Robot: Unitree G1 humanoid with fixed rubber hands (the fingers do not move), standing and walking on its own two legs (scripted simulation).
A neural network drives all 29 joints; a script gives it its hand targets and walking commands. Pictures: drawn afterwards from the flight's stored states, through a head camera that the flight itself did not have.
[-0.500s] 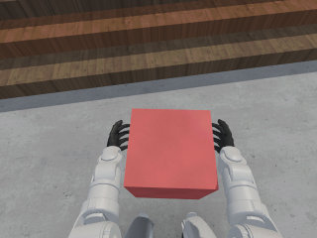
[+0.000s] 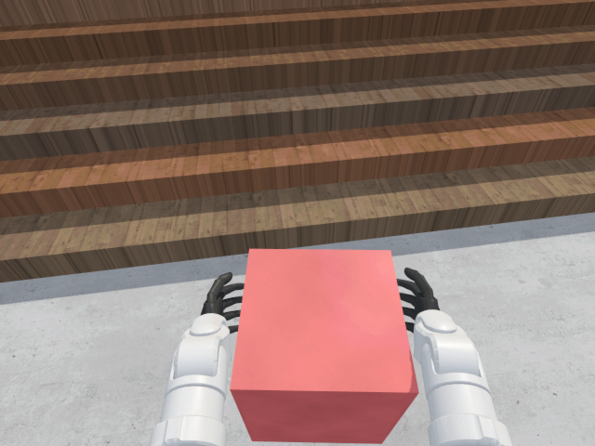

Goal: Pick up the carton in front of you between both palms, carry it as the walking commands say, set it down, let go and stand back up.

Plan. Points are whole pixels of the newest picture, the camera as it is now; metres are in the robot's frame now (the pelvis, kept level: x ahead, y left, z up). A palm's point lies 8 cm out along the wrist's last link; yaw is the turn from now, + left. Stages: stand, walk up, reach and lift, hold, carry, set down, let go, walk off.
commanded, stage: reach and lift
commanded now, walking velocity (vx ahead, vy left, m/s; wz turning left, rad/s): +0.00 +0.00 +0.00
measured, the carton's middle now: (318, 350) +0.28 +0.00 -0.05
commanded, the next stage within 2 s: hold in 0.92 s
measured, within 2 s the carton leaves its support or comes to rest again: neither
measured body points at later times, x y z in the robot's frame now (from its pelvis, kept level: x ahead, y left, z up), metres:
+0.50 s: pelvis -0.01 +0.00 +0.00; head -0.03 +0.00 +0.45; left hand +0.30 +0.15 +0.02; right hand +0.30 -0.15 +0.03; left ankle +0.01 +0.13 -0.74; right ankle +0.01 -0.13 -0.74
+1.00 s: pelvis +0.00 +0.00 +0.01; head -0.04 +0.00 +0.45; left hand +0.30 +0.15 +0.04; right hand +0.30 -0.15 +0.04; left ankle +0.01 +0.13 -0.74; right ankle +0.01 -0.13 -0.74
